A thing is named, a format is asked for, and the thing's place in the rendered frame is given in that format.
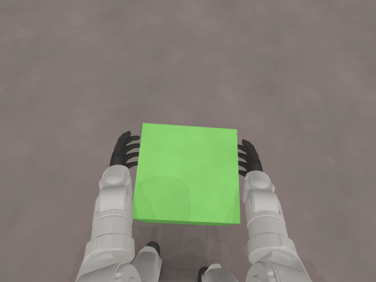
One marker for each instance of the robot left shin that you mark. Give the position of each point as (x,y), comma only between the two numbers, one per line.
(150,249)

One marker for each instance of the robot left forearm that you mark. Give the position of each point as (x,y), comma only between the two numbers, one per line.
(111,240)

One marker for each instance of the robot right thigh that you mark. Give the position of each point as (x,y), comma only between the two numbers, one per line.
(218,275)

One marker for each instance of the left robot hand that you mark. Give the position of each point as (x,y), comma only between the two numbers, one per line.
(119,155)

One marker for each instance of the robot right forearm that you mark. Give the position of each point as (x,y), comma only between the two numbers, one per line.
(268,238)

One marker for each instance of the right robot upper arm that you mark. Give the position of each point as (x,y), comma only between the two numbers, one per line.
(269,271)

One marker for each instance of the right robot hand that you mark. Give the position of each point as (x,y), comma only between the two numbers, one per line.
(251,157)

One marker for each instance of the carton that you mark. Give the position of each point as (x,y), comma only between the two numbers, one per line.
(187,175)

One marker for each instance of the left robot upper arm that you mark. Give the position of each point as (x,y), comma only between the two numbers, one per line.
(118,272)

